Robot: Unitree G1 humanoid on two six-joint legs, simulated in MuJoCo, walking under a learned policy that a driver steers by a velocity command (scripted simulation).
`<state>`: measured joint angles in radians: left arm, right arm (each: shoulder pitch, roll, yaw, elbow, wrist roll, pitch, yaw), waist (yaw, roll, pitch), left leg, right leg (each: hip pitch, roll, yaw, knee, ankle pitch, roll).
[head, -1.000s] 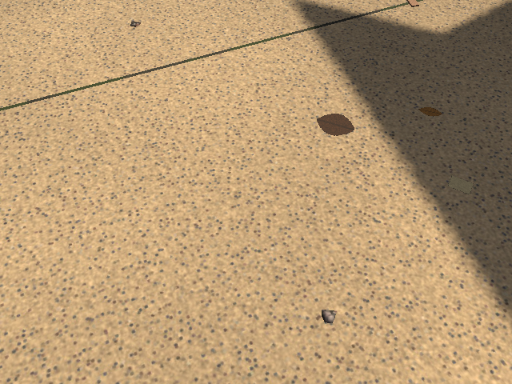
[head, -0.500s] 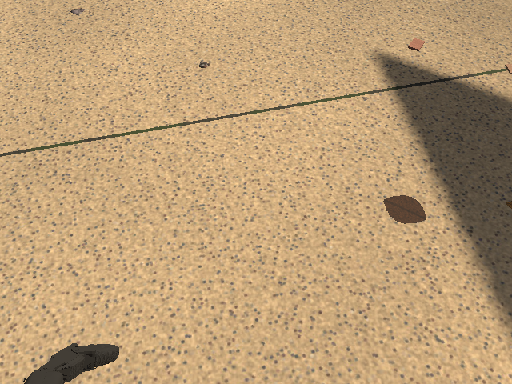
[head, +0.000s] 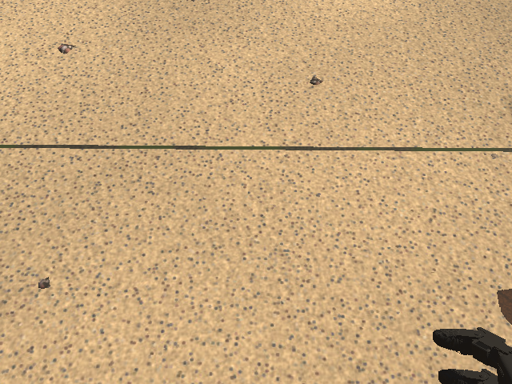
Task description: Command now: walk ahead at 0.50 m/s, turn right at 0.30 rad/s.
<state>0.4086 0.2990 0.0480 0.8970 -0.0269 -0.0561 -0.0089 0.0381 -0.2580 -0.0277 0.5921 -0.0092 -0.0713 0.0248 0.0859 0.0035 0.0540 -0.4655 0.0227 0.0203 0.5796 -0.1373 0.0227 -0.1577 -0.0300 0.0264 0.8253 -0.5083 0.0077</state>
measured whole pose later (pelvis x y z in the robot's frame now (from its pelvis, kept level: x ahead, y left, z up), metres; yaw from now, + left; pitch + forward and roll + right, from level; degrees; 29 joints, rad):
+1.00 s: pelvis +0.54 -0.14 +0.00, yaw -34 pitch +2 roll +1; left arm 0.38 0.31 0.08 0.77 -0.03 -0.02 0.02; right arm 0.05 -0.27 -0.05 0.70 -0.01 -0.13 0.03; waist 0.06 -0.02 0.01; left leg -0.45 -0.05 -0.02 0.53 -0.11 0.02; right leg -0.15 0.09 0.23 0.79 -0.50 -0.05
